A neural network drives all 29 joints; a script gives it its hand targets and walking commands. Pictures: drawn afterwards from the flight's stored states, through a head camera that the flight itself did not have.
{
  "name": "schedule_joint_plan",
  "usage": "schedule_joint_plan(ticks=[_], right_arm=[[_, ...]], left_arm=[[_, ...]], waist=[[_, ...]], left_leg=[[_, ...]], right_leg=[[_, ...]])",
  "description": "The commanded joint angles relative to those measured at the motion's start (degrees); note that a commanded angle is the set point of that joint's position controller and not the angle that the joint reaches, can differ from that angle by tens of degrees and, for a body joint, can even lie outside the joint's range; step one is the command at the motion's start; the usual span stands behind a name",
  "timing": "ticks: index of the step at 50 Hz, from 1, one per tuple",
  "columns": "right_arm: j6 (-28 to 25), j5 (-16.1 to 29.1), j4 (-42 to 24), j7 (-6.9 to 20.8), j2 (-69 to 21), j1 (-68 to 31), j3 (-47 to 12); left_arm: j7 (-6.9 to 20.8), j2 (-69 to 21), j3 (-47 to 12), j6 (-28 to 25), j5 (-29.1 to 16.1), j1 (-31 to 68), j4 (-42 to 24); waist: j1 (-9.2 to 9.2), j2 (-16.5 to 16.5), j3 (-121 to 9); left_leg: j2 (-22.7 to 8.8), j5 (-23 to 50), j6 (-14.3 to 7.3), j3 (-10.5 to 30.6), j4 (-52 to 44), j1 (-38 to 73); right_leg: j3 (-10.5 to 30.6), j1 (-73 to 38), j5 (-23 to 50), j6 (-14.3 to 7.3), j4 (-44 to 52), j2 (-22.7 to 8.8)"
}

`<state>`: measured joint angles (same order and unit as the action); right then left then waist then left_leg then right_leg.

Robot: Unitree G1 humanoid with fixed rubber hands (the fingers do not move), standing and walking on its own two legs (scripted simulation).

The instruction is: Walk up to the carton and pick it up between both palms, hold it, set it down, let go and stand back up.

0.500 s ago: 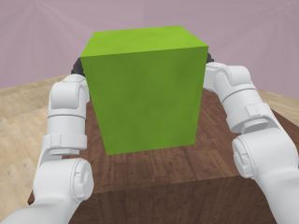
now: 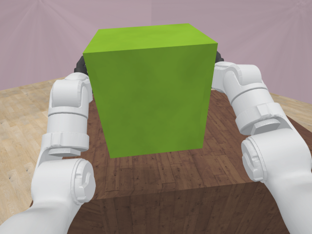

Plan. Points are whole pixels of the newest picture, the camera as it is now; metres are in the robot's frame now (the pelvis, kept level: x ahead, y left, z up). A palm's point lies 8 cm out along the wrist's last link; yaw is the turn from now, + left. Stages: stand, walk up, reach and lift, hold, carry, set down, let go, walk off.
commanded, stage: hold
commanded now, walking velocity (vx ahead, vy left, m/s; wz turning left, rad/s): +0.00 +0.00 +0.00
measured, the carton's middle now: (150, 88) +0.37 +0.00 +0.30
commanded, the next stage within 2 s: none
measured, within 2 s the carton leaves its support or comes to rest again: neither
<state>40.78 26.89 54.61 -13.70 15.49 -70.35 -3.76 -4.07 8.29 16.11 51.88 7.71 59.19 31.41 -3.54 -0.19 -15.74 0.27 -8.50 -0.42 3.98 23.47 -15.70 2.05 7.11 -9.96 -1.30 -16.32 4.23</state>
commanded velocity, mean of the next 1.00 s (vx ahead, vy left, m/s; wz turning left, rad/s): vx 0.00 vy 0.00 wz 0.00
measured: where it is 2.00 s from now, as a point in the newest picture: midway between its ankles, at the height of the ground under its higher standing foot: outside the picture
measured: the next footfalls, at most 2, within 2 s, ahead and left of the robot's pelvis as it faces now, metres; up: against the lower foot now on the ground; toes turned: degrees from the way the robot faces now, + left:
none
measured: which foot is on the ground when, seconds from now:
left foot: down 0.00-1.00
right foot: down 0.00-1.00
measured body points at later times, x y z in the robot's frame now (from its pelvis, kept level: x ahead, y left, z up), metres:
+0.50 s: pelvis +0.00 +0.00 +0.00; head -0.09 +0.02 +0.44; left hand +0.39 +0.16 +0.31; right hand +0.39 -0.16 +0.33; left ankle +0.04 +0.11 -0.75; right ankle -0.02 -0.11 -0.75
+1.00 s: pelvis +0.00 +0.00 +0.00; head -0.09 +0.02 +0.44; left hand +0.39 +0.16 +0.31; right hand +0.39 -0.16 +0.33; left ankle +0.04 +0.11 -0.75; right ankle -0.02 -0.11 -0.75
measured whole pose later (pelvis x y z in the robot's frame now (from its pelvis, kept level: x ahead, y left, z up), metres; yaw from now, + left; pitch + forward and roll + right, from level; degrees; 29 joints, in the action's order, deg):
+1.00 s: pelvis +0.00 +0.00 +0.00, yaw +0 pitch +0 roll -2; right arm 41.2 27.9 53.1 -14.0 16.0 -69.9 -5.2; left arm -3.9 7.9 16.5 52.0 8.1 58.4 29.8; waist -4.1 0.0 -14.7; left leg 0.3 -9.0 -0.3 4.3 23.3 -14.4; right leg 2.2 5.6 -10.1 -1.4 -15.6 4.3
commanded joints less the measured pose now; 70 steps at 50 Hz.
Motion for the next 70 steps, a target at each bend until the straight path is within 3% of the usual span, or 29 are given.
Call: schedule_joint_plan(ticks=[1,3,4,10,14,15,17,22,24,30,32,37,41,45,52,55,56,57,60,61,65,66,69,70], right_arm=[[-1.9,9.8,-21.1,8.3,-38.8,-47.1,-3.5],[-1.6,10.6,-20.5,8.1,-38.5,-46.6,-4.5],[-1.3,10.4,-18.7,8.1,-37.5,-45.3,-3.7],[-1.4,10.7,-19.7,8.2,-36.9,-45.1,-3.9],[-1.9,10.1,-21.2,8.6,-36.9,-45.6,-3.2],[-1.9,9.7,-20.5,8.7,-35.8,-45.0,-2.3],[-1.8,9.4,-19.6,9.0,-37.0,-45.2,-2.9],[-2.1,11.9,-22.8,9.1,-39.6,-47.3,-6.5],[-2.0,12.1,-22.8,8.9,-39.2,-46.2,-6.1],[-1.5,11.6,-22.5,8.1,-39.0,-44.6,-5.9],[-1.5,11.2,-22.5,8.0,-38.7,-45.5,-5.7],[-1.4,10.7,-24.1,7.4,-37.9,-46.1,-4.8],[-1.1,9.3,-20.3,7.6,-37.4,-44.6,-2.6],[-1.1,10.9,-21.4,7.7,-38.6,-46.9,-4.7],[-1.3,12.6,-25.2,7.1,-38.8,-44.9,-6.9],[-1.1,12.1,-24.5,7.3,-37.5,-44.8,-6.1],[-1.0,11.4,-23.7,7.3,-36.7,-43.5,-4.7],[-0.9,10.9,-23.0,7.5,-37.0,-43.9,-4.8],[-1.0,9.9,-21.3,7.8,-37.1,-44.1,-3.7],[-1.3,10.7,-23.8,8.0,-38.4,-45.8,-4.9],[-1.2,10.5,-21.6,8.2,-38.2,-45.8,-4.6],[-1.4,10.4,-20.6,8.3,-38.0,-44.9,-4.2],[-1.7,10.5,-21.6,8.6,-39.2,-46.9,-4.5],[-1.7,10.4,-21.2,8.6,-39.1,-45.6,-4.1]], left_arm=[[9.3,-33.5,-16.7,-5.9,-12.5,54.0,-12.7],[9.4,-32.2,-15.4,-5.7,-11.4,53.2,-13.0],[9.4,-32.1,-15.5,-5.7,-11.2,53.5,-13.0],[9.8,-32.3,-15.6,-5.0,-10.7,52.5,-13.8],[9.6,-34.5,-17.9,-5.1,-11.7,53.7,-15.6],[9.5,-35.6,-19.0,-5.1,-12.3,54.0,-15.6],[9.4,-34.3,-17.5,-5.2,-11.5,53.6,-14.7],[8.4,-33.7,-16.7,-5.2,-11.3,53.1,-16.5],[8.2,-34.0,-17.6,-5.3,-11.9,53.9,-17.6],[8.9,-32.7,-16.6,-4.8,-11.3,51.6,-16.5],[9.1,-32.5,-16.2,-4.5,-10.8,51.3,-15.0],[9.7,-33.2,-17.2,-4.4,-11.5,51.0,-13.7],[10.2,-32.7,-16.8,-5.0,-11.1,52.3,-12.4],[10.0,-32.2,-16.0,-5.4,-11.0,53.5,-13.5],[9.8,-32.0,-16.2,-4.8,-10.8,51.5,-17.2],[9.9,-32.7,-17.2,-4.2,-10.9,51.5,-17.0],[9.9,-33.5,-17.8,-4.2,-11.3,51.5,-16.2],[10.0,-32.7,-16.7,-4.1,-10.6,50.9,-15.1],[10.1,-33.2,-17.7,-4.4,-10.8,51.9,-14.7],[9.9,-33.8,-18.1,-4.7,-11.6,53.0,-16.5],[9.5,-33.3,-16.2,-4.8,-10.6,52.7,-14.0],[9.5,-33.9,-16.9,-4.9,-10.7,52.0,-13.8],[9.3,-33.7,-17.0,-5.6,-11.7,54.7,-14.8],[9.1,-34.5,-18.2,-5.8,-12.3,54.9,-16.1]], waist=[[-0.89,-2.5,-18.9],[-0.01,-2.3,-18.9],[-1.02,-3.2,-17.7],[-0.64,-3.2,-17.2],[-1.97,-5.2,-18.0],[-3.22,-6.7,-17.3],[-1.49,-4.8,-15.9],[1.11,-2.5,-20.8],[0.07,-3.0,-21.4],[-0.14,-1.0,-19.0],[0.13,-1.3,-17.7],[-1.23,-2.6,-16.6],[-2.27,-3.6,-14.0],[-0.51,-2.8,-17.4],[-0.31,-2.4,-20.6],[-1.06,-3.4,-18.8],[-2.25,-4.3,-17.1],[-1.19,-3.5,-15.7],[-1.97,-4.3,-14.8],[-1.22,-4.0,-18.0],[-0.56,-3.2,-16.4],[-1.14,-3.4,-16.3],[-0.43,-3.1,-17.6],[-1.63,-3.5,-18.6]], left_leg=[[0.0,7.9,2.1,0.5,-2.0,14.5],[0.4,10.4,2.2,0.4,-1.6,15.2],[0.2,10.4,2.7,0.7,-1.8,15.6],[0.1,11.1,2.9,0.6,-2.0,15.3],[-0.3,11.1,3.7,0.8,-1.9,15.6],[-0.3,10.5,4.2,0.9,-2.1,15.4],[-0.4,7.9,3.3,0.9,-2.6,13.7],[0.2,13.2,2.4,0.8,-1.5,15.7],[0.1,13.8,2.6,0.8,-1.2,16.7],[0.3,11.3,2.0,0.4,-1.7,16.4],[0.4,10.5,1.9,0.3,-1.9,15.8],[0.5,10.7,2.5,0.3,-1.5,15.4],[0.3,7.8,2.7,0.4,-2.4,13.1],[0.5,10.5,2.5,0.5,-1.8,14.1],[0.9,15.6,2.6,0.7,-0.5,17.6],[0.3,13.8,3.1,0.7,-1.1,17.3],[0.3,12.0,3.3,0.7,-1.6,16.2],[0.3,10.5,2.8,0.5,-2.0,15.2],[0.0,9.3,3.2,0.6,-2.4,14.4],[0.1,10.5,3.0,0.7,-2.0,14.4],[0.1,9.5,2.5,0.6,-2.4,14.4],[-0.1,9.7,2.6,0.9,-2.5,14.5],[0.0,8.2,2.4,0.6,-2.6,13.5],[-0.1,9.1,2.8,0.8,-2.5,14.1]], right_leg=[[1.1,1.1,9.2,3.5,3.0,-0.5],[1.2,0.2,11.8,4.0,2.8,-0.7],[1.2,0.7,11.8,3.9,2.7,-0.7],[0.8,-0.2,11.3,3.7,2.7,-0.3],[0.4,0.3,10.9,3.1,2.6,0.2],[0.4,0.9,9.9,2.7,2.8,0.1],[0.5,0.8,8.1,2.9,2.9,-0.1],[0.7,-1.2,12.9,3.6,1.9,0.1],[0.6,-0.7,13.4,3.9,1.9,0.2],[0.8,-0.4,12.5,4.1,2.7,0.0],[0.9,0.2,11.4,4.2,3.0,-0.2],[1.2,-0.2,13.5,4.1,3.0,-0.6],[1.4,0.9,10.0,3.6,3.5,-0.9],[1.2,-0.9,12.3,3.8,2.6,-0.6],[1.1,-2.7,18.1,4.7,1.8,-0.3],[0.7,-1.5,14.6,4.0,2.4,0.1],[0.8,-0.5,12.8,3.7,2.9,-0.2],[0.8,-0.4,11.3,3.7,3.1,-0.2],[0.9,0.5,10.6,3.4,3.0,-0.4],[0.8,-0.9,11.5,3.5,2.6,-0.2],[0.8,-0.1,10.3,3.6,2.9,-0.3],[0.8,0.2,10.5,3.3,2.7,-0.2],[0.8,0.2,8.9,3.3,2.5,-0.2],[0.7,0.0,10.3,3.2,2.3,0.0]])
